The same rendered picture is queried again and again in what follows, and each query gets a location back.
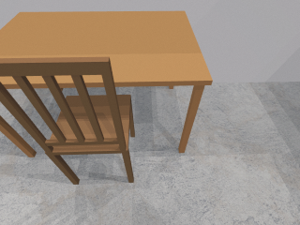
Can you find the table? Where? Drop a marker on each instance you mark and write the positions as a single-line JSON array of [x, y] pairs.
[[146, 48]]

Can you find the chair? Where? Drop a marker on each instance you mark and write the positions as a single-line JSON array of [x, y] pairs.
[[87, 124]]

